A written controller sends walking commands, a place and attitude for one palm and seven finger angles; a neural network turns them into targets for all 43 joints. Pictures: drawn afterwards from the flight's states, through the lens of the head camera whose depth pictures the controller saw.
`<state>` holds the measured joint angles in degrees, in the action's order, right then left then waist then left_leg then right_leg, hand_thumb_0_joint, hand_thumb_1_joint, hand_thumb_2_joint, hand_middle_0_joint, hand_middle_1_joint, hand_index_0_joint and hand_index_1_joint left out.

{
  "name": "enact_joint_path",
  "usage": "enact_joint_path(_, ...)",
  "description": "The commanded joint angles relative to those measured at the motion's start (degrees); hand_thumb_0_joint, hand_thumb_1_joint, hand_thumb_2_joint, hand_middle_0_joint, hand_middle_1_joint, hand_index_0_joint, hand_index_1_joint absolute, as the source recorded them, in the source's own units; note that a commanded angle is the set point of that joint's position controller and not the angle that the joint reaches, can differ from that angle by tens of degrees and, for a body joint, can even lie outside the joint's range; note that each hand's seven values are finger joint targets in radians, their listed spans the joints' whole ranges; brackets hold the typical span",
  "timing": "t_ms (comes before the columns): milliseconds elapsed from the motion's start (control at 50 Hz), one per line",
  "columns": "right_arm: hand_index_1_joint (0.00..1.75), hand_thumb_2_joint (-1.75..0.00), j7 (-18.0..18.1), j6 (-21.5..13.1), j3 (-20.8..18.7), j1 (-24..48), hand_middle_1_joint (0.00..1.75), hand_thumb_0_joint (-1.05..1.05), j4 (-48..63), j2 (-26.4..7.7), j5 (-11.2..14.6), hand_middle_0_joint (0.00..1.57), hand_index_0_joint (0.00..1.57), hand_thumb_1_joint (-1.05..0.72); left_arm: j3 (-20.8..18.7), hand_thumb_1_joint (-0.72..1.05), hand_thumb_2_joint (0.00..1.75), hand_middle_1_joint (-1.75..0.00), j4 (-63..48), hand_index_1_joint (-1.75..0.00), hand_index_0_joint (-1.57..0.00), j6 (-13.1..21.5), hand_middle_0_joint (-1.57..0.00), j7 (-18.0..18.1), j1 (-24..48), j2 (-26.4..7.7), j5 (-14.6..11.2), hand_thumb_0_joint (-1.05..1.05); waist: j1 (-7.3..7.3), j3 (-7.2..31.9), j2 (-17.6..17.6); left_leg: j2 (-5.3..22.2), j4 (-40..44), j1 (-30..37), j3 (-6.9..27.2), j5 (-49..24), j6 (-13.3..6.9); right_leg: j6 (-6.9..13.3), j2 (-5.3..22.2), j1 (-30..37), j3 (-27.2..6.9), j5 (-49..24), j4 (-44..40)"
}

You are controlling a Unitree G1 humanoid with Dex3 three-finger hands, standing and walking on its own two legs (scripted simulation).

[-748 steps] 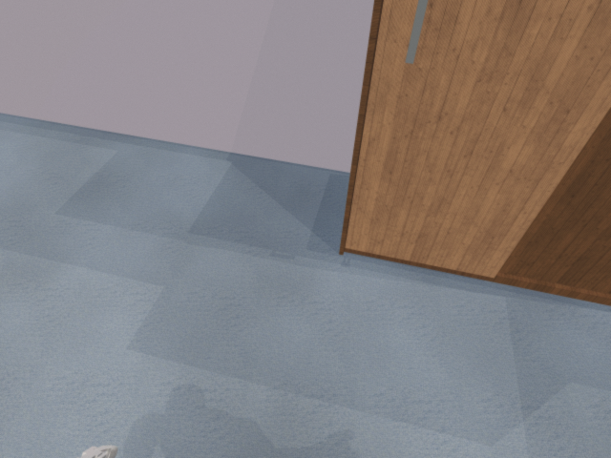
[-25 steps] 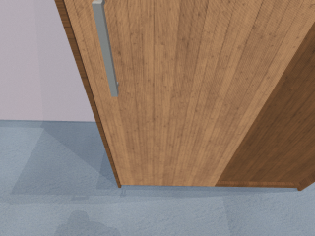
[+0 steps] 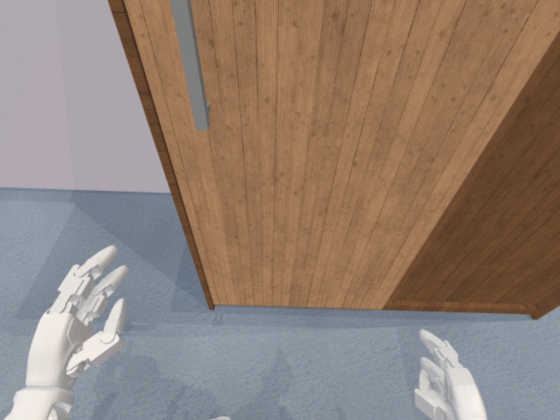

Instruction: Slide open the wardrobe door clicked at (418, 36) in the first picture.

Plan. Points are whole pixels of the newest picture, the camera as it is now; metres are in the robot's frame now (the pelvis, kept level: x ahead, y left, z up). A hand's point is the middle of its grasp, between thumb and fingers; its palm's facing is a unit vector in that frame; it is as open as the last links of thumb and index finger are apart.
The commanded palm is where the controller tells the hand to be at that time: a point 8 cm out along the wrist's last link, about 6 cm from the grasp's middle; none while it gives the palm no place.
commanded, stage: raise the hand with hooked fingers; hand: left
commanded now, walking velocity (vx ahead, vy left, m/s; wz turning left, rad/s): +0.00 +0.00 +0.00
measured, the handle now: (191, 41) +0.55 +0.17 +0.26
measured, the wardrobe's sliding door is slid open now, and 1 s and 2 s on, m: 0.00 0.00 0.00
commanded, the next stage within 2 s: move the hooked fingers beside the handle in 1.82 s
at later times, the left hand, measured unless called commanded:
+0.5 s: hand (60, 309) +0.21 +0.26 +0.11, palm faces +0.10 -0.99 -0.07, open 10.8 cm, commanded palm +0.17 +0.30 +0.12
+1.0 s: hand (2, 232) +0.24 +0.28 +0.22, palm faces +0.13 -0.99 -0.09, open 13.6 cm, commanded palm +0.21 +0.32 +0.22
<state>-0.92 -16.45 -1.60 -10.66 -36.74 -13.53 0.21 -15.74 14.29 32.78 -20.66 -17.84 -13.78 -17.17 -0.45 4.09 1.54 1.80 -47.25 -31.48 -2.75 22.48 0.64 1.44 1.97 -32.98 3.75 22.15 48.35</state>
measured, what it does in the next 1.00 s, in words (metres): stands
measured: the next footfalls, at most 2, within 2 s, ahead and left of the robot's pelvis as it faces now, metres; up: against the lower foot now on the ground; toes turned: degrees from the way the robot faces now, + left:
none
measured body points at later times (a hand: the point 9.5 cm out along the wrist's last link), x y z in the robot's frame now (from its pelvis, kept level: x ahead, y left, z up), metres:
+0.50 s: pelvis +0.00 +0.00 +0.01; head +0.00 +0.00 +0.46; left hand +0.20 +0.31 +0.12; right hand +0.17 -0.21 -0.06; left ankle +0.01 +0.13 -0.70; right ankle +0.02 -0.10 -0.70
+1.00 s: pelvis +0.00 +0.00 +0.04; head -0.03 -0.01 +0.48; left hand +0.23 +0.33 +0.22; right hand +0.22 -0.19 -0.02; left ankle +0.01 +0.13 -0.70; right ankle +0.02 -0.10 -0.70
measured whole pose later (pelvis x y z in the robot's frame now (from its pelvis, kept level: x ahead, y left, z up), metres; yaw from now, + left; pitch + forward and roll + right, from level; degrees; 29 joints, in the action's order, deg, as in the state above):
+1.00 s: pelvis +0.00 +0.00 +0.04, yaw +2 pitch -5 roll -1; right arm 6.1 -18.5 5.9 -11.3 -36.8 -14.0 3.7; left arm -24.4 -0.2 -7.5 -22.3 0.9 -23.8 -19.5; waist -5.0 0.1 -3.1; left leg 1.4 -29.6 -9.6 -0.6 15.0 0.4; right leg 1.0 1.1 -8.9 6.1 14.1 28.0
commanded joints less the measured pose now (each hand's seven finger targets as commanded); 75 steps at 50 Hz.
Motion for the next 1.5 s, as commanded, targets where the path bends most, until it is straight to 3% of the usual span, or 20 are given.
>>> enact_joint_path(0,0.3,-0.9,1.26,-3.26,-2.7,4.4,0.3,0.0,14.86,-9.81,1.69,0.2,0.2,-0.9,-9.43,0.55,0.75,-0.53,-10.74,-0.53,-0.22,-1.4,-0.22,-8.46,-5.46,-10.52,-7.19,0.0,-4.45,13.27,1.01,-3.6,-0.74,-5.83,0.59,-4.19,-1.05,-0.27,-0.39,3.76,-5.04,0.19,-3.34)
enact_joint_path(20,0.3,-0.9,1.77,-2.97,-2.24,3.79,0.3,0.0,15.09,-9.78,1.86,0.2,0.2,-0.9,-9.57,0.53,0.74,-0.54,-13.21,-0.54,-0.23,-3.92,-0.23,-7.8,-1.72,-10.93,-8.28,0.0,-3.6,11.41,0.87,-3.06,-0.33,-6.34,1.54,-1.47,-1.06,-0.47,-0.83,2.16,-5.22,4.74,-4.5)
enact_joint_path(40,0.3,-0.9,2.36,-3.02,-1.87,3.2,0.3,0.0,15.19,-9.43,2.2,0.2,0.2,-0.9,-8.69,0.5,0.73,-0.55,-18.23,-0.55,-0.23,-5.29,-0.23,-6.59,2.5,-11.11,-8.44,0.0,-2.47,10.08,-2.77,-2.87,-0.45,-5.06,1.72,-0.95,-1.32,-0.61,-0.59,2.15,-6.7,6.04,-6.38)
enact_joint_path(60,0.3,-0.9,2.75,-3.15,-1.58,1.76,0.3,0.0,14.77,-9.09,1.93,0.2,0.2,-0.9,-8.29,0.48,0.72,-0.57,-23.48,-0.57,-0.23,-6.07,-0.23,-4.8,5.32,-12.01,-7.48,0.0,-1.88,11.51,-5.63,-2.31,0.36,-2.47,2.62,-1.3,-1.56,-0.48,-0.86,2.58,-5.99,5.41,-6.62)
enact_joint_path(120,0.3,-0.9,4.24,-3.69,-0.47,0.27,0.3,0.0,13.17,-8.98,1.48,0.2,0.2,-0.9,-3.45,0.41,0.69,-0.62,-32.19,-0.62,-0.24,-7.54,-0.24,0.17,11.69,-11.47,-3.14,0.0,1.36,8.6,-5.66,-1.14,1.48,0.43,4.63,-1.43,-2.21,-0.36,-2.04,1.19,-3.83,2.15,-6.43)
enact_joint_path(200,0.3,-0.9,5.54,-4.8,0.61,0.59,0.3,0.0,10.64,-8.47,2.01,0.2,0.2,-0.9,-2.51,0.32,0.65,-0.68,-29.14,-0.68,-0.24,-10.83,-0.24,1.21,9.57,-11.79,-1.07,0.0,1.66,4.09,-7.66,-1.1,4.24,1.6,5.39,-0.15,-1.92,-0.29,-2.14,2.17,-2.33,1.99,-8.87)
enact_joint_path(320,0.3,-0.9,6.24,-5.6,1.69,2.53,0.3,0.0,10.11,-8.15,2.19,0.2,0.2,-0.9,-10.84,0.18,0.59,-0.76,-22.39,-0.76,-0.25,-18.23,-0.25,-0.31,6.09,-17.45,-4.13,0.0,-2.42,6.22,-6.09,-1.42,7.93,3.46,4.99,-4.48,-1.4,-0.28,-1.32,11.99,-3.33,-0.94,-13.54)
enact_joint_path(360,0.3,-0.9,5.89,-6.17,1.92,2.64,0.3,0.0,10.39,-7.86,2.21,0.2,0.2,-0.9,-10.86,0.13,0.57,-0.8,-24.83,-0.8,-0.25,-19.04,-0.25,-0.45,6.16,-16.57,-5.11,0.0,-2.89,7.53,-6.49,-1.43,9.27,5.63,4.71,-7.11,-1.32,-0.39,-1.34,14.14,-2.39,-4.78,-13.77)
enact_joint_path(420,0.3,-0.9,5.62,-7.23,2.12,2.41,0.3,0.0,9.92,-8.23,2.1,0.2,0.2,-0.9,-10.64,0.06,0.54,-0.84,-24.65,-0.84,-0.26,-20.06,-0.26,-0.38,7.22,-16.13,-5.75,0.0,-2.87,5.59,-2.93,-1.21,10.88,6.64,4.87,-8.83,-1.42,-0.53,-1.79,15.44,-1.82,-7.43,-14.89)
enact_joint_path(480,0.3,-0.9,5.64,-8.11,2.05,1.85,0.3,0.0,9.45,-8.52,2.45,0.2,0.2,-0.9,-9.06,-0.01,0.51,-0.88,-25.88,-0.88,-0.27,-21.11,-0.27,-0.77,9.82,-15.24,-5.4,0.0,-2.26,4.61,-4.45,-1.26,12.88,9.35,4.58,-8.55,-1.49,-0.75,-1.91,15.05,-1.01,-8.1,-15.96)
enact_joint_path(560,0.3,-0.9,6.19,-8.89,2.24,2.02,0.3,0.0,8.93,-8.62,2.57,0.2,0.2,-0.9,-10.31,-0.1,0.47,-0.94,-28.53,-0.94,-0.27,-23.03,-0.27,0.06,14.16,-17.75,-4.31,0.0,-2.72,4.59,-6.61,-1.29,15.5,12.73,4.66,-9.18,-1.52,-0.54,-1.81,17.33,-0.59,-9.0,-17.69)
enact_joint_path(720,0.3,-0.9,7.24,-8.29,3.32,3.54,0.3,0.0,7.98,-8.39,2.73,0.2,0.2,-0.9,-13.35,-0.29,0.39,-1.07,-28.52,-1.07,-0.29,-28.01,-0.29,-0.02,22.03,-20.9,-4.3,0.0,-3.66,2.71,-5.8,-1.44,19.82,17.81,4.55,-12.55,-1.5,-0.35,-2.19,22.0,0.05,-13.7,-21.16)
enact_joint_path(780,0.3,-0.9,7.47,-7.61,3.95,4.35,0.3,0.0,8.07,-7.95,3.13,0.2,0.2,-0.9,-12.43,-0.36,0.36,-1.11,-27.76,-1.11,-0.29,-30.94,-0.29,-0.8,26.19,-20.75,-4.03,0.0,-3.58,1.81,-8.57,-1.53,21.63,19.37,4.49,-11.62,-1.3,-0.4,-2.11,22.19,0.1,-13.04,-22.5)
enact_joint_path(900,0.3,-0.9,7.62,-5.78,4.74,6.04,0.3,0.0,8.57,-7.57,3.58,0.2,0.2,-0.9,-13.34,-0.5,0.3,-1.2,-26.77,-1.2,-0.3,-36.29,-0.3,-1.49,32.98,-23.06,-3.45,0.0,-3.74,2.02,-6.36,-1.64,23.77,21.81,4.71,-12.34,-1.59,-0.44,-2.15,23.94,0.06,-13.73,-24.93)
enact_joint_path(1240,0.3,-0.9,6.92,-0.74,5.57,10.5,0.3,0.0,9.43,-7.84,4.74,0.2,0.2,-0.9,-17.51,-0.5,0.3,-1.2,-20.56,-1.2,-0.3,-47.91,-0.3,-3.7,51.29,-32.62,-2.68,0.0,-4.58,5.17,-6.44,-2.46,25.47,25.04,3.94,-15.25,-2.32,-0.47,-0.97,27.84,-1.97,-16.93,-28.81)
enact_joint_path(1300,0.3,-0.9,6.79,-0.27,5.54,11.14,0.3,0.0,9.56,-8.17,5.14,0.2,0.2,-0.9,-16.87,-0.5,0.3,-1.2,-18.29,-1.2,-0.3,-49.75,-0.3,-4.03,55.13,-33.25,-2.41,0.0,-4.43,4.44,-5.79,-2.52,25.89,24.91,4.2,-13.42,-2.32,-0.55,-0.94,26.6,-2.21,-14.0,-29.47)
enact_joint_path(1340,0.3,-0.9,6.38,0.36,5.33,10.78,0.3,0.0,9.29,-8.54,5.36,0.2,0.2,-0.9,-15.18,-0.5,0.3,-1.2,-14.24,-1.2,-0.3,-51.02,-0.3,-4.4,51.9,-31.08,-2.32,0.0,-4.22,2.58,-4.0,-2.34,25.75,23.88,3.93,-12.96,-2.33,-0.78,-0.8,25.54,-2.44,-13.07,-29.64)
enact_joint_path(1400,0.3,-0.9,5.92,1.04,5.04,11.14,0.3,0.0,10.62,-8.75,5.56,0.2,0.2,-0.9,-15.25,-0.5,0.3,-1.2,-16.01,-1.2,-0.3,-51.8,-0.3,-4.99,50.77,-31.05,-2.33,0.0,-4.7,4.54,-5.06,-2.56,25.6,24.41,3.79,-13.7,-2.24,-0.57,-0.87,25.85,-2.1,-14.22,-28.73)
enact_joint_path(1420,0.3,-0.9,5.69,1.26,5.02,11.4,0.3,0.0,10.96,-8.62,5.42,0.2,0.2,-0.9,-15.96,-0.5,0.3,-1.2,-16.96,-1.2,-0.3,-51.62,-0.3,-4.87,49.99,-31.39,-2.66,0.0,-4.99,5.17,-2.98,-2.42,25.2,24.27,3.8,-14.74,-2.19,-0.63,-0.86,26.87,-2.38,-15.16,-28.57)
enact_joint_path(1480,0.3,-0.9,5.78,1.39,4.89,11.39,0.3,0.0,11.64,-8.3,5.32,0.2,0.2,-0.9,-17.42,-0.5,0.3,-1.2,-22.51,-1.2,-0.3,-50.34,-0.3,-4.14,52.76,-32.81,-2.57,0.0,-4.83,7.61,-6.22,-2.69,25.42,26.59,3.46,-16.49,-2.36,-0.45,-1.37,27.35,-1.61,-17.21,-28.1)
